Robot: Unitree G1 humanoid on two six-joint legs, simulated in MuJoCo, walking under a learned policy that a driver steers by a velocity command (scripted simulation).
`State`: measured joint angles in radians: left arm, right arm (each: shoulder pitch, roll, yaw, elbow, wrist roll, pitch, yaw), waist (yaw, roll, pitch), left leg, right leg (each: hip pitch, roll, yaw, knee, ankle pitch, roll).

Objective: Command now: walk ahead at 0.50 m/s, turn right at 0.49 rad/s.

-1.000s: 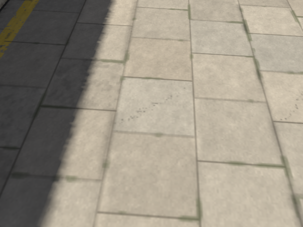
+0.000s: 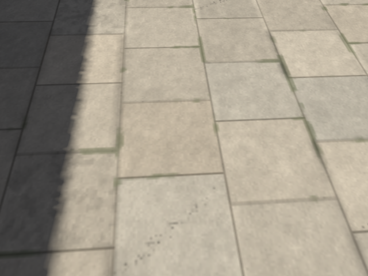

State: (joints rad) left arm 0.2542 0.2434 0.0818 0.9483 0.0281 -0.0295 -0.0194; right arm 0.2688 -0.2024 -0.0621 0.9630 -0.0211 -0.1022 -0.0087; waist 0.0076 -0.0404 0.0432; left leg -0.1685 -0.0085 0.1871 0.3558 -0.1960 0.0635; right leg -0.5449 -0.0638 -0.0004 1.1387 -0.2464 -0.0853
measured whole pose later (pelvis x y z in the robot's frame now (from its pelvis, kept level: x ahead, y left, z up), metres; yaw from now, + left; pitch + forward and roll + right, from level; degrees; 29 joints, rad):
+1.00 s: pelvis +0.56 -0.12 -0.01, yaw -16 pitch +0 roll +1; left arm 0.31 0.25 0.03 0.87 0.03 -0.08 0.00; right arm 0.22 -0.27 -0.06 0.84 -0.01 -0.04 0.03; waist 0.01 -0.02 0.05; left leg -0.33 -0.11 0.05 0.50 -0.17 0.12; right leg -0.31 0.05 0.01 1.21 -0.34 -0.06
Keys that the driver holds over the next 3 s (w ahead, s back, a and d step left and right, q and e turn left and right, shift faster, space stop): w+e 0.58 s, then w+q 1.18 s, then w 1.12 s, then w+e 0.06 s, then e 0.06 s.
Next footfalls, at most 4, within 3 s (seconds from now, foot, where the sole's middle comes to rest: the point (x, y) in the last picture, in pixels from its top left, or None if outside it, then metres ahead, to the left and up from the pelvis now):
0.32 right None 0.31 -0.12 -0.78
0.88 left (212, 227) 0.67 -0.10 -0.78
1.40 right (262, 175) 0.92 -0.33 -0.78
1.92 left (200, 133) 1.15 -0.06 -0.78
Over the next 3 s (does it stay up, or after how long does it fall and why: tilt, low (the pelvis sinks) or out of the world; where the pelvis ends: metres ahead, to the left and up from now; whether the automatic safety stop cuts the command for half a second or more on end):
stays up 1.59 -0.01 -0.02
